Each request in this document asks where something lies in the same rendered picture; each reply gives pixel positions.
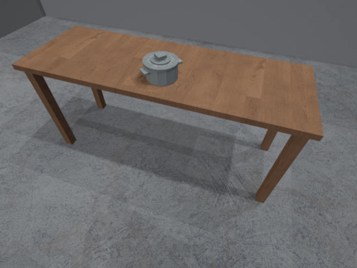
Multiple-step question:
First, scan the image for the lid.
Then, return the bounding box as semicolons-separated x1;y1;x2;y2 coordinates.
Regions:
142;51;179;71

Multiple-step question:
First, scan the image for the knob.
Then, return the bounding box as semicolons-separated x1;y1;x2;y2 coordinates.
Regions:
154;51;167;60

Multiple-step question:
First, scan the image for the table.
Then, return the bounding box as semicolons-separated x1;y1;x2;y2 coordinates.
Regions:
11;26;324;203

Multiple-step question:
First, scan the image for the pot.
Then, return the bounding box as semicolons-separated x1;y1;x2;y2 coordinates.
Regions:
139;59;183;86

